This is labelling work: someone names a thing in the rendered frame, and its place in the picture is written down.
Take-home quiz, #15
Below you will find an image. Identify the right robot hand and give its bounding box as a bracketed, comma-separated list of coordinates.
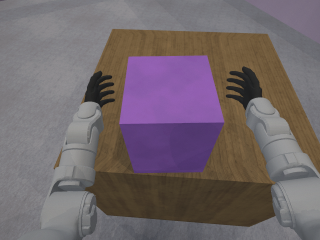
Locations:
[226, 66, 262, 110]

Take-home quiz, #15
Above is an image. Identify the right robot upper arm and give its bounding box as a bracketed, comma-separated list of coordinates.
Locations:
[271, 176, 320, 240]

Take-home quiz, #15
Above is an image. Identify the left robot hand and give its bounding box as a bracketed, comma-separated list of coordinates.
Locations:
[84, 71, 115, 108]

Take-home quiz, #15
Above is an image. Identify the carton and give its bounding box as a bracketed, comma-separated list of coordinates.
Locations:
[119, 55, 225, 173]

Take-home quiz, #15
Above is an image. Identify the pedestal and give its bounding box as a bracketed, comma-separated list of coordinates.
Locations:
[54, 29, 320, 227]

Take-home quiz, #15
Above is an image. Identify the robot right forearm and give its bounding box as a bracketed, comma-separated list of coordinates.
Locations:
[245, 97, 320, 183]

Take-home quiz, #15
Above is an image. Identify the robot left forearm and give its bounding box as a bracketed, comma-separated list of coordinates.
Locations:
[39, 101, 104, 229]

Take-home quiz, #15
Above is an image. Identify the left robot upper arm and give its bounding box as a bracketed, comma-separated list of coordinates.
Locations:
[17, 191, 97, 240]

